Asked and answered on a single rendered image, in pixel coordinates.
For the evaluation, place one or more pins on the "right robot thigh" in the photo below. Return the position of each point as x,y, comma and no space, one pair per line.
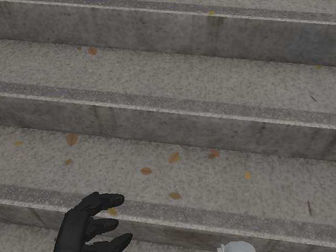
237,246

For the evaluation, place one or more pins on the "left robot hand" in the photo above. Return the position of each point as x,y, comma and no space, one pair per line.
79,227

